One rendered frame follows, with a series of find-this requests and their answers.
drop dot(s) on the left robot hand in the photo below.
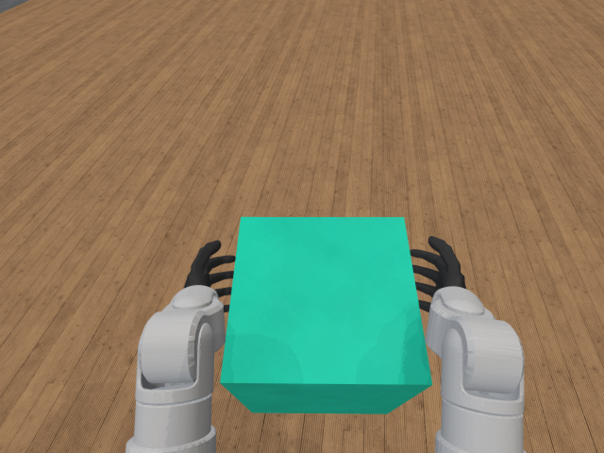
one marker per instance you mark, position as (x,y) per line
(202,265)

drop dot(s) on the robot left forearm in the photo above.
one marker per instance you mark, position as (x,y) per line
(175,374)

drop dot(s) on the carton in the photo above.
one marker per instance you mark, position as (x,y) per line
(324,317)

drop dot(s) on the right robot hand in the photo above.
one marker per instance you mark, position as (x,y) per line
(449,273)

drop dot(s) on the robot right forearm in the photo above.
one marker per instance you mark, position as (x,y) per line
(482,379)

